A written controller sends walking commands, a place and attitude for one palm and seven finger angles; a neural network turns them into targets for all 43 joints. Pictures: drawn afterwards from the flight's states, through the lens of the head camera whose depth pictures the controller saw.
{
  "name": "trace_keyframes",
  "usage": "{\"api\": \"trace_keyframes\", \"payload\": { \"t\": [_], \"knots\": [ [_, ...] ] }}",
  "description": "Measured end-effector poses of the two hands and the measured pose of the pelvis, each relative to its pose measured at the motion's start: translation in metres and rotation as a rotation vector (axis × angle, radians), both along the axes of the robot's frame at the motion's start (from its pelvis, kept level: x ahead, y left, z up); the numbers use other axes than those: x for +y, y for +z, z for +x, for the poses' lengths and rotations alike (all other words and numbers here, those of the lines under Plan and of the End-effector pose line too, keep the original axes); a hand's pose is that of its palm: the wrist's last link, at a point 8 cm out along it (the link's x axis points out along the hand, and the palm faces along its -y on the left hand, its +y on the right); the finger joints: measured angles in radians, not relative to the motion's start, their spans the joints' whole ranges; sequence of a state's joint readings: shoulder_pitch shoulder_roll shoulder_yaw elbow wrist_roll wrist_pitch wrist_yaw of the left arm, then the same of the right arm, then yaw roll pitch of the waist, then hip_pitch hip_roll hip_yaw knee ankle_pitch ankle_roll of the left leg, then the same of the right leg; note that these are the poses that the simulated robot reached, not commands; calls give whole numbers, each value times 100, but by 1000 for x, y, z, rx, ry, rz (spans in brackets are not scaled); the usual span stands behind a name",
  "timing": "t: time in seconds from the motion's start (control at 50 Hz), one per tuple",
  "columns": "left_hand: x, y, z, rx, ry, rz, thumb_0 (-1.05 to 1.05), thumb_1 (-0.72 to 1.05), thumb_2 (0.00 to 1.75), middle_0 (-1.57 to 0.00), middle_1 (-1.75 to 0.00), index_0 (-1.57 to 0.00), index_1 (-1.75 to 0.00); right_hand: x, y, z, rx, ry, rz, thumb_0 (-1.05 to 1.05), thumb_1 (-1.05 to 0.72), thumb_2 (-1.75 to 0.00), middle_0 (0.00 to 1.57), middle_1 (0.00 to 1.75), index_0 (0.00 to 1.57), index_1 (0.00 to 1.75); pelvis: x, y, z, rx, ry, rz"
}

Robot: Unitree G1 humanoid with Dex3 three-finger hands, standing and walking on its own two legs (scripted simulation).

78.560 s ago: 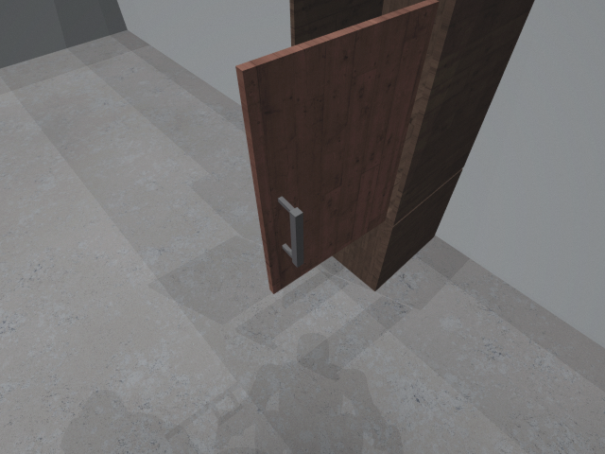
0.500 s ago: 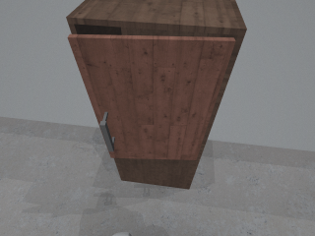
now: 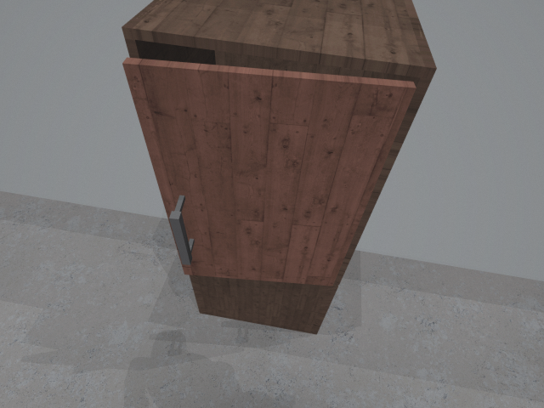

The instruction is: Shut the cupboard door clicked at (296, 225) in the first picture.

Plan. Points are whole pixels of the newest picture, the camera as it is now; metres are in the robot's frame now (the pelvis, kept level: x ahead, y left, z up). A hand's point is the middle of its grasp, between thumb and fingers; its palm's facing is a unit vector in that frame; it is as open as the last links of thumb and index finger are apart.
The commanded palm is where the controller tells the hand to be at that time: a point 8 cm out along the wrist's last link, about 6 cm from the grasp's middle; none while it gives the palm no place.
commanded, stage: come to a stop and stand still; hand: left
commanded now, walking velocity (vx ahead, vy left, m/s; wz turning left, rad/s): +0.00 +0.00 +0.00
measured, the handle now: (184, 232) +0.45 +0.22 -0.10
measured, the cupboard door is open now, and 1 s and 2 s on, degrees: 6 6 6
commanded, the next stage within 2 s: look again from close up in 0.90 s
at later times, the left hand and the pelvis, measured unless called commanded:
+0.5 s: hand out of the picture +0.06 +0.21 -0.17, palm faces -0.02 -0.98 -0.21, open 7.4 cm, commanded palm none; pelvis +0.03 +0.04 +0.00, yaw -1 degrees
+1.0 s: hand out of the picture +0.04 +0.19 -0.18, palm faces -0.01 -0.99 -0.14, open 7.4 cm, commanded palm none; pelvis +0.05 +0.04 +0.00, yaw -2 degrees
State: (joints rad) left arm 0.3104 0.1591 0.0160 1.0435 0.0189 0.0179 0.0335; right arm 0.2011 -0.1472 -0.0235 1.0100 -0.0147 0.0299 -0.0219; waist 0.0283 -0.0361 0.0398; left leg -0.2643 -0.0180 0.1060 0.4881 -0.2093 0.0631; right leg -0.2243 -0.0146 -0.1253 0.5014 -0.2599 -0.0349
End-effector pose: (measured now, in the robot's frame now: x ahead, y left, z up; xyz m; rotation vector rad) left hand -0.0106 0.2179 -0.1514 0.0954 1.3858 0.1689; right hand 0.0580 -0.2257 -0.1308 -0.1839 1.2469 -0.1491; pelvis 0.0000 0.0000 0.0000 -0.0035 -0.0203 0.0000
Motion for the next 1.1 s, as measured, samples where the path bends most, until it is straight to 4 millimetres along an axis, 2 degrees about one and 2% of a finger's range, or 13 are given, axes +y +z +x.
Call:
{"api": "trace_keyframes", "payload": {
  "t": [0.1,0.24,0.32,0.42,0.54,0.86,1.1],
  "knots": [
    [17,4,9,-23,-50,33,0,91,90,-20,-30,-20,-30,6,-6,-11,-2,-13,10,0,-93,-90,20,29,20,30,14,-4,4,-1,-7,-19],
    [48,14,43,-79,-79,84,0,91,90,-20,-30,-20,-30,29,-16,-34,48,-24,45,1,-93,-90,20,29,20,30,30,-3,14,5,-11,-7],
    [54,18,59,-100,-89,89,0,91,90,-19,-30,-19,-30,39,-17,-42,90,-24,60,1,-92,-90,20,29,20,30,35,-1,19,13,-16,0],
    [50,16,69,-89,-98,67,0,91,90,-19,-30,-19,-30,47,-15,-45,121,-31,64,1,-92,-90,20,29,20,30,38,1,25,19,-22,2],
    [43,9,68,-48,-93,39,0,92,90,-20,-30,-20,-30,48,-11,-41,137,-41,51,1,-91,-90,20,29,20,30,39,2,32,17,-28,2],
    [27,1,48,52,-68,-18,0,91,90,-20,-30,-20,-30,41,-5,-18,142,-42,13,1,-92,-90,20,29,20,30,37,3,47,10,-28,-1],
    [22,0,49,66,-68,-27,0,91,90,-20,-30,-20,-30,43,-5,-19,161,-52,15,1,-92,-90,20,29,20,30,36,4,51,5,-32,0]
  ]
}}
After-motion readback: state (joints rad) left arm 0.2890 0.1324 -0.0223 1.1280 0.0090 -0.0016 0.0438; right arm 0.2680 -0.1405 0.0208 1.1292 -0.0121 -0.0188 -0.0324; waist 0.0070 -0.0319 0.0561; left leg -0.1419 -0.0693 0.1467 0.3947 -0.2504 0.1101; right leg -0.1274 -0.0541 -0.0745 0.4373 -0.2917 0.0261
